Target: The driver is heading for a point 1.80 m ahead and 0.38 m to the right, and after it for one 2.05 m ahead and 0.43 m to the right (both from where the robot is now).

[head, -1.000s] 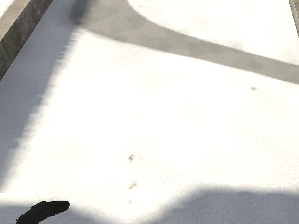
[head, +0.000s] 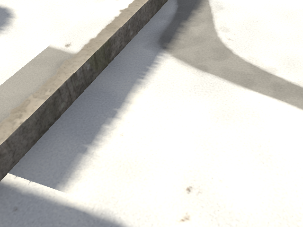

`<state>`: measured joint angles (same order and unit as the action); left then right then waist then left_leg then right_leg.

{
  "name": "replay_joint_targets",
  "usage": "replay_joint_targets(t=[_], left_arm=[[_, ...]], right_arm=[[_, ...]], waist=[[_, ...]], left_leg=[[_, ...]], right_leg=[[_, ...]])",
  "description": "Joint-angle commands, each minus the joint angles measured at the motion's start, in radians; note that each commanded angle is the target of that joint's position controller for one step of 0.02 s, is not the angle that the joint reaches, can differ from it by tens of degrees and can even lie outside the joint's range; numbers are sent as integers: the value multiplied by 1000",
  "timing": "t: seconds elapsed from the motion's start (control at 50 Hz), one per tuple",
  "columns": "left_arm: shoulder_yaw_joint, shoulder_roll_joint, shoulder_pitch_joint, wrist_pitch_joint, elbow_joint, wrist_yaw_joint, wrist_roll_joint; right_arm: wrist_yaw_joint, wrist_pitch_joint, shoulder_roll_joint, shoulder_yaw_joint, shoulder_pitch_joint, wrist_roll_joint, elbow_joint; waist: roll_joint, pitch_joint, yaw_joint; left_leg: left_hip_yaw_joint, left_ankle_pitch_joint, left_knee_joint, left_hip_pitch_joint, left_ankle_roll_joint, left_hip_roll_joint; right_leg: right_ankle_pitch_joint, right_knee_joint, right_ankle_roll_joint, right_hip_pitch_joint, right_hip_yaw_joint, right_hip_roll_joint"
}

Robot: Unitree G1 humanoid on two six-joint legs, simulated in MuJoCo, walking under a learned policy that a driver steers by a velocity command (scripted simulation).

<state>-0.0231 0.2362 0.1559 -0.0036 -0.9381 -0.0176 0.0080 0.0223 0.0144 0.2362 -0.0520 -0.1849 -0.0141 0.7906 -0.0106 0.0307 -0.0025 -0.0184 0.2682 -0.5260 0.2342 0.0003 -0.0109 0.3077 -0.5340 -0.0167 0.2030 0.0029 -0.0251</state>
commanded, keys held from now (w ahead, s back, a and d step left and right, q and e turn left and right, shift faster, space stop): no key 0.38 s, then w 0.50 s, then no key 0.12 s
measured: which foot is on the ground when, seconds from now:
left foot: down 0.00-1.00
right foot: down 0.00-0.62, up 0.64-1.00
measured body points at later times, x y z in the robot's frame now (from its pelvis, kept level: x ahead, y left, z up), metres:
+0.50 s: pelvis +0.01 -0.01 +0.00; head +0.01 -0.01 +0.45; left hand +0.06 +0.25 -0.15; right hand +0.07 -0.27 -0.14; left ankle +0.01 +0.12 -0.73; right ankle -0.01 -0.13 -0.73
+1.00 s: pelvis +0.19 +0.00 +0.00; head +0.23 +0.00 +0.44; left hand +0.43 +0.21 -0.10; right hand +0.09 -0.24 -0.14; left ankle +0.02 +0.11 -0.73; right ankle +0.37 -0.13 -0.71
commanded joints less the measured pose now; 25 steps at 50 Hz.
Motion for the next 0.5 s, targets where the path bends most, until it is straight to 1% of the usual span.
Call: replay_joint_targets(t=[0.02, 0.18, 0.38, 0.4, 0.42, 0.44, 0.46, 0.48, 0.5], left_arm=[[-21, 122, -20, -10, 29, -8, -1], [-14, 110, -17, -7, -23, -8, -3], [-9, 100, 1, -4, -76, -12, -4], [-9, 99, 23, -3, -89, -13, -6], [-16, 116, 34, 1, -95, -15, -15], [-22, 134, 39, 2, -92, -17, -21], [-26, 146, 50, -2, -86, -18, -24], [-32, 165, 81, -13, -88, -17, -29], [-42, 191, 112, -24, -96, -15, -33]], right_arm=[[5, -15, 92, -25, 19, 2, -38], [15, -19, 98, -27, -11, 6, 39], [23, -20, 92, -21, -31, 9, 128], [24, -18, 85, -19, -50, 11, 145], [25, -17, 90, -22, -56, 18, 154], [25, -18, 92, -24, -51, 22, 153], [25, -27, 89, -23, -33, 23, 145], [21, -42, 73, -19, -12, 27, 135], [14, -59, 47, -14, 0, 33, 130]], waist=[[19, -27, -5], [6, -23, -6], [14, -12, -5], [20, -33, -5], [37, -17, -7], [60, 24, -11], [80, 71, -21], [120, 101, -34], [178, 110, -37]], left_leg=[[-41, -161, 67, -46, -18, 40], [-33, -178, 74, -56, -8, 41], [-21, -177, 83, -59, -4, 40], [-2, -71, 76, -64, -6, 23], [25, 114, 47, -34, -16, -4], [34, 271, 23, 30, -26, -16], [35, 338, -6, 100, -35, -16], [45, 316, -64, 163, -38, -17], [76, 230, -155, 199, -35, -22]], right_leg=[[-103, 113, 30, 48, -48, -41], [-119, 116, 35, 36, -39, -26], [-133, 126, 37, 31, -31, -12], [-23, 133, 43, 24, -24, -3], [157, 136, 64, 40, -30, 2], [334, 158, 91, 69, -68, -18], [457, 198, 122, 90, -130, -58], [529, 247, 159, 76, -228, -122], [572, 313, 206, 51, -351, -208]])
